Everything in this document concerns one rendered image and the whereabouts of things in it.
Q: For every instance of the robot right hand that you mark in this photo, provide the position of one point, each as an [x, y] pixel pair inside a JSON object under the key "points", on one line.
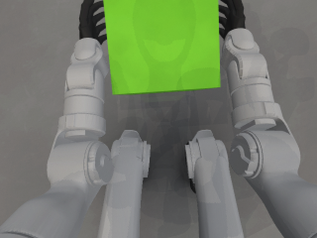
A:
{"points": [[235, 17]]}

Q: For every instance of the right robot thigh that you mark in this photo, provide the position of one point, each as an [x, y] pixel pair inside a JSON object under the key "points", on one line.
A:
{"points": [[218, 214]]}

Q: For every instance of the left robot upper arm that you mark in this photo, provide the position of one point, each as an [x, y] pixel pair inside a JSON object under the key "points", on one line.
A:
{"points": [[76, 172]]}

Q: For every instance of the carton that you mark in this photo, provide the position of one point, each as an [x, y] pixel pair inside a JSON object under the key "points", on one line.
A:
{"points": [[159, 46]]}

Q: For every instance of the robot left forearm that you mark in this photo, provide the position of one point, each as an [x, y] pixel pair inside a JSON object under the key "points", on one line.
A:
{"points": [[84, 95]]}

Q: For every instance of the robot right forearm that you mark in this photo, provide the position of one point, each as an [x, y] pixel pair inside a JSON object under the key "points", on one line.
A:
{"points": [[254, 108]]}

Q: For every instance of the right robot upper arm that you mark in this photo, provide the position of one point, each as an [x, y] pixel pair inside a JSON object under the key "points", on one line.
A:
{"points": [[269, 161]]}

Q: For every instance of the right robot foot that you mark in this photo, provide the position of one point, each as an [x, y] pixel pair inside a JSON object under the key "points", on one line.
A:
{"points": [[192, 185]]}

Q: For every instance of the robot left hand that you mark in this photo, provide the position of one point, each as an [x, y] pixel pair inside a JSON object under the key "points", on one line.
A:
{"points": [[87, 22]]}

